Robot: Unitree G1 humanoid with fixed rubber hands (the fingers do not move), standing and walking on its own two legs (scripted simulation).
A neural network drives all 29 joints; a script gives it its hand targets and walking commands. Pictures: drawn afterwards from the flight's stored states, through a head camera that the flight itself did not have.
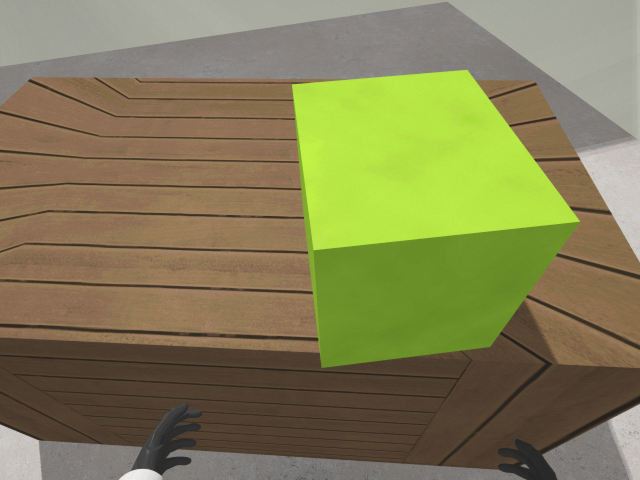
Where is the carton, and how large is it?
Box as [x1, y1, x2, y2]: [292, 70, 579, 367]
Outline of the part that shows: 467,70 292,84 304,222 322,367 490,346 579,222 573,212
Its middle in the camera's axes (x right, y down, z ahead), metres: +0.10 -0.02 +0.52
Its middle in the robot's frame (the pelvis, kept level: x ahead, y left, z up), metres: +0.42 -0.06 +0.09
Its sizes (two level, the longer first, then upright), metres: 0.276 0.234 0.256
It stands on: a pedestal, 0.71 m high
